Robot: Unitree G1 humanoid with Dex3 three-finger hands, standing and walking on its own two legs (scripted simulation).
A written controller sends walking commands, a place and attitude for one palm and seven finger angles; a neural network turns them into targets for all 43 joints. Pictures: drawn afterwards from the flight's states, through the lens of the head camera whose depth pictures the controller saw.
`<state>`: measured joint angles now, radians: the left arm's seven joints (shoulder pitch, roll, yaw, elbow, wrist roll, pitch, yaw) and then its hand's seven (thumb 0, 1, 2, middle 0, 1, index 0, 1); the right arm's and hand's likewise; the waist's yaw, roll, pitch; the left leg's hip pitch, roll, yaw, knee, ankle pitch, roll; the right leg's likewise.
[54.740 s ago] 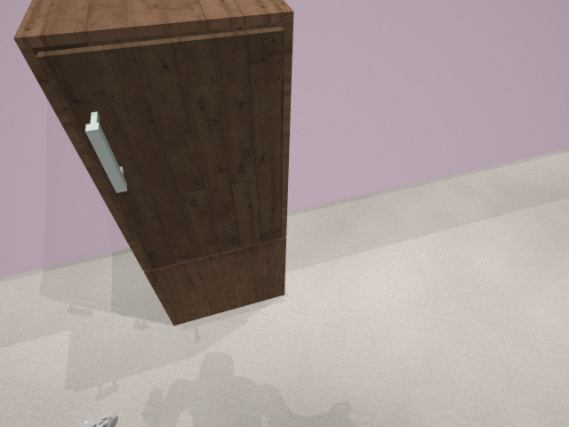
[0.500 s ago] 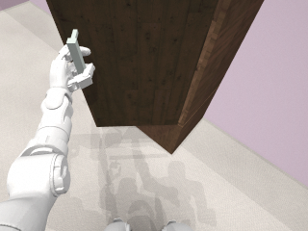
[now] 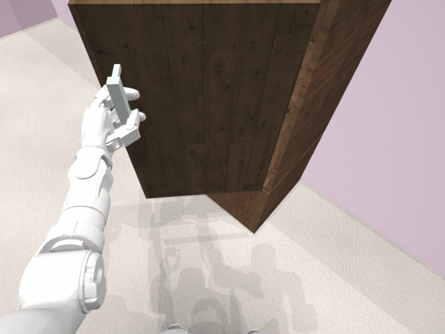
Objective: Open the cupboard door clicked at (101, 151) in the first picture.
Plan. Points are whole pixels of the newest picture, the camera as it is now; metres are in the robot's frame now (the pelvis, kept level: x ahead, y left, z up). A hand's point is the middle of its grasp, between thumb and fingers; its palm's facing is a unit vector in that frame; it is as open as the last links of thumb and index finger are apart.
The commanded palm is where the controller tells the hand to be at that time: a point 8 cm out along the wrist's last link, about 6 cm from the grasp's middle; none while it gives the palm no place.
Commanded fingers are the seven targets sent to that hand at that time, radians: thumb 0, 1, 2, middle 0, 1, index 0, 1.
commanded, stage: pull the door open along its arc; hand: left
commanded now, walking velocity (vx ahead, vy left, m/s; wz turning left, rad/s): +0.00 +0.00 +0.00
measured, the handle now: (125, 104) +0.52 +0.17 +0.10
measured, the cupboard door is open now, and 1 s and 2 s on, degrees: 47 89 89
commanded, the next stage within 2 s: open thumb and fingers to let go in 0.84 s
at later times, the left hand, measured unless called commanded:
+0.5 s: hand (172, 194) +0.32 +0.07 +0.10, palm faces +0.31 -0.95 +0.05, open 6.1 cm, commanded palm +0.27 +0.12 +0.10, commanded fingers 0.00 0.90 0.90 -0.40 -1.35 -0.40 -1.35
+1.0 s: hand (216, 228) +0.26 +0.00 +0.10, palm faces +0.30 -0.95 -0.03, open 5.9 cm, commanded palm +0.22 +0.05 +0.10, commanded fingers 0.00 0.62 0.78 -0.38 -1.32 -0.38 -1.32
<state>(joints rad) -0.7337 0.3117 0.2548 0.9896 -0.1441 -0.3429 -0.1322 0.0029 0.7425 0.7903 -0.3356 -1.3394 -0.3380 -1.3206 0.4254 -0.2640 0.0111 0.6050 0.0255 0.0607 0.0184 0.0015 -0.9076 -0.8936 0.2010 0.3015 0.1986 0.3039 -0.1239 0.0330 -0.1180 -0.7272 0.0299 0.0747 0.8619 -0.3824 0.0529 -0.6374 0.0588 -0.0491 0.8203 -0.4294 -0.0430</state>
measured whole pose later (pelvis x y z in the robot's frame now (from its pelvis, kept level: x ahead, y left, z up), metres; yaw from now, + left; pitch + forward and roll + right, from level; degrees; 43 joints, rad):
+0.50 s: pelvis +0.00 -0.02 +0.01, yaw +2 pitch +5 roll +0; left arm -0.07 -0.07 -0.11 0.17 -0.01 -0.10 0.43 0.01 0.69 0.78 -0.34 -1.29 -0.34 -1.30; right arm 0.19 -0.20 0.03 0.50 -0.01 0.08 0.04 0.00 -0.91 -0.89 0.20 0.30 0.20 0.30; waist -0.02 0.02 -0.10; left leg -0.52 0.01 0.05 0.78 -0.35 0.02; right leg -0.44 0.04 -0.07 0.78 -0.43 -0.07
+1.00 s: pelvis +0.00 -0.06 +0.01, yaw +4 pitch +1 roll +1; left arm 0.20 -0.05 -0.31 -0.06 0.02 -0.04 0.51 0.00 0.68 0.77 -0.34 -1.33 -0.37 -1.34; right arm 0.19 -0.21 0.02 0.55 -0.03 0.06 0.02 0.01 -0.91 -0.89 0.20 0.30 0.20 0.30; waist -0.02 0.06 -0.07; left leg -0.42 0.00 -0.04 0.74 -0.35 -0.01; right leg -0.32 0.08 -0.11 0.73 -0.44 -0.13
